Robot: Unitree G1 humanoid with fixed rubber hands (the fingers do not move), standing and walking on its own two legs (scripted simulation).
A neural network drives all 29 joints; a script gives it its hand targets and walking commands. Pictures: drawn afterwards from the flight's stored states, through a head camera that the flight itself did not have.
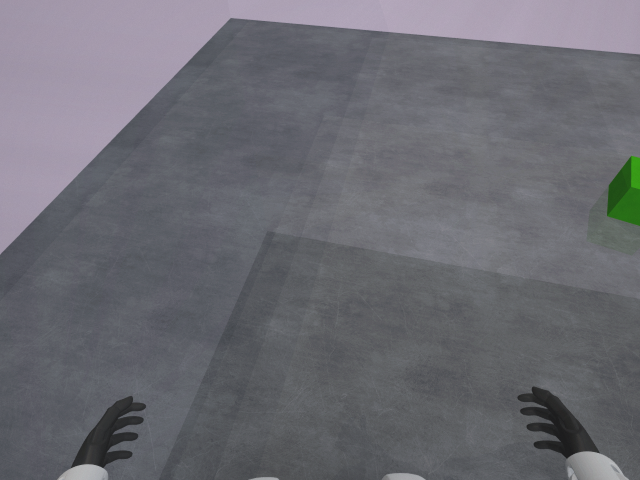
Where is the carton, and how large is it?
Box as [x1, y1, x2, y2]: [607, 156, 639, 225]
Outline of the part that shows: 631,156 609,184 607,215 639,225 639,158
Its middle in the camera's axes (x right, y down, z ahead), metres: +1.37 -0.19 +1.62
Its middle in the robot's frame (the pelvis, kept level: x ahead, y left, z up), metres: +1.21 -1.37 -0.66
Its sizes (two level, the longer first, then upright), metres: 0.219 0.185 0.169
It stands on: the floor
